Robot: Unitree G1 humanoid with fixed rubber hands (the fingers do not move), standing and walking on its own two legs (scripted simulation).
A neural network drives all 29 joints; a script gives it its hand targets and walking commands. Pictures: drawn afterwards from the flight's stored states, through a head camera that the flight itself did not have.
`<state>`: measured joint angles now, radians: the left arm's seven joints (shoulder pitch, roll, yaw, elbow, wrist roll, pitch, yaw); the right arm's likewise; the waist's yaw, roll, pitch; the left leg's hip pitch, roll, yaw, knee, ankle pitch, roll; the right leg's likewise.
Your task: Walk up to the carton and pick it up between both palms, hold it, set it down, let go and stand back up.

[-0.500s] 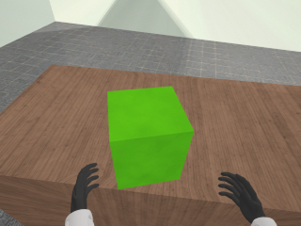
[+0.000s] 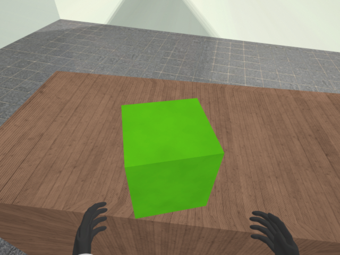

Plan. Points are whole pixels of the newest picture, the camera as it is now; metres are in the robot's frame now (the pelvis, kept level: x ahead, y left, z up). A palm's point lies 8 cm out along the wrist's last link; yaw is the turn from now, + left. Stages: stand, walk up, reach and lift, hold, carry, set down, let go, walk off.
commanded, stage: set down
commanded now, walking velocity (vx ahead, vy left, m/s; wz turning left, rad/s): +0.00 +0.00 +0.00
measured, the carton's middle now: (166, 158) +0.39 +0.04 +0.01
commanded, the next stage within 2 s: let go in 1.62 s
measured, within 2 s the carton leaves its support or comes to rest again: neither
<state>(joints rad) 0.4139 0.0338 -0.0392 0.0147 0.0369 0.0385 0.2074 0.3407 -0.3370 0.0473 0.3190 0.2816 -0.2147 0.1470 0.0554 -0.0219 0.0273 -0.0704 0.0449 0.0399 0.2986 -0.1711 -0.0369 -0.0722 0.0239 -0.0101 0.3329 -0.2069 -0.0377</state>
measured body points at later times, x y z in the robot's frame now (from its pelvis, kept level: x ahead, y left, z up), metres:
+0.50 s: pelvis +0.00 +0.00 +0.00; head -0.01 +0.01 +0.45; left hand +0.17 +0.22 -0.03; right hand +0.18 -0.22 -0.04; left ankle +0.00 +0.14 -0.75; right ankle -0.01 -0.10 -0.75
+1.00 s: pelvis +0.00 +0.02 +0.00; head +0.00 +0.02 +0.45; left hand +0.17 +0.24 -0.06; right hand +0.18 -0.21 -0.06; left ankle +0.00 +0.14 -0.75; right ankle -0.01 -0.10 -0.75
